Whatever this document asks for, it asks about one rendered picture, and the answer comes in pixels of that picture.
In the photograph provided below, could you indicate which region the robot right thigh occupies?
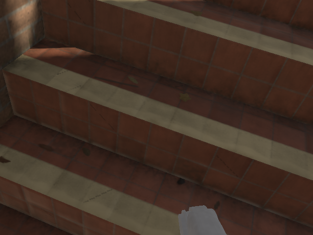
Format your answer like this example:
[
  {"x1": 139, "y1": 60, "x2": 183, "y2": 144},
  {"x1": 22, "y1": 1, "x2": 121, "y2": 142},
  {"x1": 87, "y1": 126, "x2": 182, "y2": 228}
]
[{"x1": 178, "y1": 205, "x2": 227, "y2": 235}]

